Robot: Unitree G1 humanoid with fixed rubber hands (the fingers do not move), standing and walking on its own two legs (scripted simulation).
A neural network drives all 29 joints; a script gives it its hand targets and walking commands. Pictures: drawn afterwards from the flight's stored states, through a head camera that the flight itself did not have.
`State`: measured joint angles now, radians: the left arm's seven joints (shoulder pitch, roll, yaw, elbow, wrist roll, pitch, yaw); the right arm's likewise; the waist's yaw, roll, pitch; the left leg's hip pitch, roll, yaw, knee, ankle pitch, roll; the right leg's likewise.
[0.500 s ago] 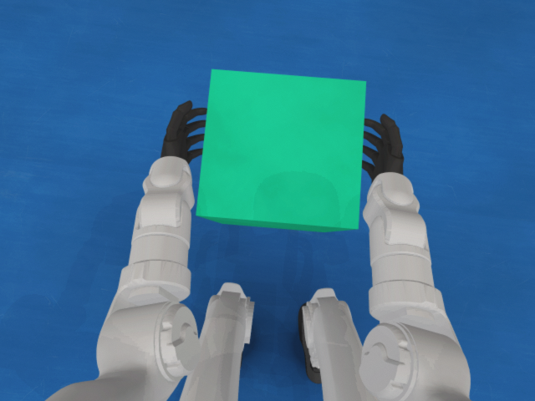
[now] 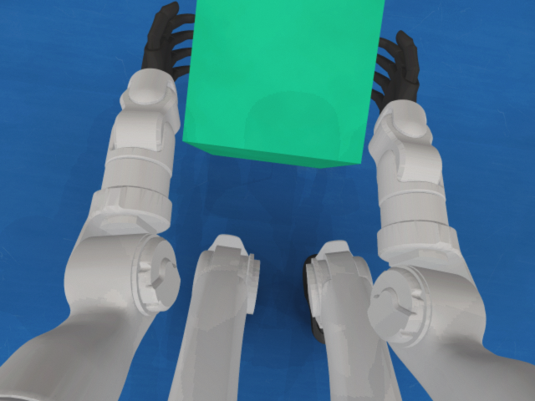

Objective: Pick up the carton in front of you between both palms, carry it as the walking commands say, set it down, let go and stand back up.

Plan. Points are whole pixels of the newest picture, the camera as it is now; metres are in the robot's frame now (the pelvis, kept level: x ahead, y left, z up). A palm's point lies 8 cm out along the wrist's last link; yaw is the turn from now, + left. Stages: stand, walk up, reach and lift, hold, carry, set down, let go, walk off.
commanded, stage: set down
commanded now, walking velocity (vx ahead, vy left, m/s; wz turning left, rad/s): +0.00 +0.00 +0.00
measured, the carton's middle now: (277, 92) +0.53 +0.04 -0.20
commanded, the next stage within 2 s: none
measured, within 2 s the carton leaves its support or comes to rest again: rests again in 0.72 s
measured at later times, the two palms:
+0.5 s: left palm (182, 78) +0.55 +0.19 -0.23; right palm (365, 108) +0.53 -0.11 -0.23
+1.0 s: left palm (181, 90) +0.53 +0.19 -0.25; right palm (363, 114) +0.52 -0.12 -0.25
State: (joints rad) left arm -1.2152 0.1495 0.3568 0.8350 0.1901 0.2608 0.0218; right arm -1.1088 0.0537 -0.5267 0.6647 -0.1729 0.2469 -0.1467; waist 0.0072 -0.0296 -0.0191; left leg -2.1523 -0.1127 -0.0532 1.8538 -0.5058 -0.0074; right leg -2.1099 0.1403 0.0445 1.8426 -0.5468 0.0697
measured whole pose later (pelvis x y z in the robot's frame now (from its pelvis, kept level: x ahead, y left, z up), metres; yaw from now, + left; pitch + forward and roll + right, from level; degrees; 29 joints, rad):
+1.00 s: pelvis -0.01 +0.00 -0.09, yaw -1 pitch +35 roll -3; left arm -1.46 0.33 0.23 1.10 0.07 0.19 -0.02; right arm -1.34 -0.08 -0.44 0.92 -0.06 0.17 -0.15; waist 0.03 -0.05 0.33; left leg -2.24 -0.07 -0.02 2.22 -0.59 0.01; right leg -2.20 0.17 0.01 2.20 -0.62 0.07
